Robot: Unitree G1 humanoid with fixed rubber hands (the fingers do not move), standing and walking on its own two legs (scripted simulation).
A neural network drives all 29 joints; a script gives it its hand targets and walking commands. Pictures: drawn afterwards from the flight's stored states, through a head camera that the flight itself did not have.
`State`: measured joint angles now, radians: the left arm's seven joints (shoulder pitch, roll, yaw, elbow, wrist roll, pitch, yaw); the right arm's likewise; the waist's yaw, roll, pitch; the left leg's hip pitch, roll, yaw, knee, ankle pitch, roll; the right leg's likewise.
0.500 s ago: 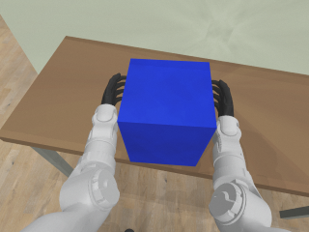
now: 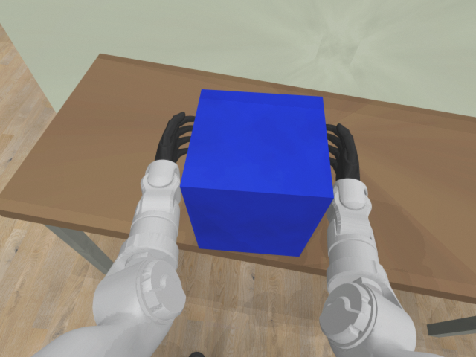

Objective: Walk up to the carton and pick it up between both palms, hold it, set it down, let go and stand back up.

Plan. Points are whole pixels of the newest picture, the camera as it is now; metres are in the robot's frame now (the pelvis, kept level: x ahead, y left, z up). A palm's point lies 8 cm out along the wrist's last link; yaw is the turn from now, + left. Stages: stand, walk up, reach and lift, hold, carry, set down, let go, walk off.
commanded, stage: set down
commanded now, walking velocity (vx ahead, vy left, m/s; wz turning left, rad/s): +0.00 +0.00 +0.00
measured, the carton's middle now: (254, 180) +0.43 +0.00 +0.00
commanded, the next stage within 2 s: none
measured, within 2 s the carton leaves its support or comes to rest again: neither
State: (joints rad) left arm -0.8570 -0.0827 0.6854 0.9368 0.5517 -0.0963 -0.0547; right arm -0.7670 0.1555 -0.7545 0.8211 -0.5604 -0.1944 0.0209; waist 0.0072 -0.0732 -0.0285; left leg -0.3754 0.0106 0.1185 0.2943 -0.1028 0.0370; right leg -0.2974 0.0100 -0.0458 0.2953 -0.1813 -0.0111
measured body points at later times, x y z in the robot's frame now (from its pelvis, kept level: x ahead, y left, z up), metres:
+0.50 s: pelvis -0.01 +0.00 -0.01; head +0.07 +0.03 +0.43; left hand +0.46 +0.16 +0.04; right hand +0.43 -0.16 +0.04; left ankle +0.02 +0.10 -0.75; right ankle -0.03 -0.11 -0.75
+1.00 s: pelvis -0.03 +0.00 -0.03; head +0.05 +0.03 +0.41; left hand +0.46 +0.22 +0.08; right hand +0.45 -0.19 +0.09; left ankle +0.02 +0.10 -0.75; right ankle -0.03 -0.11 -0.75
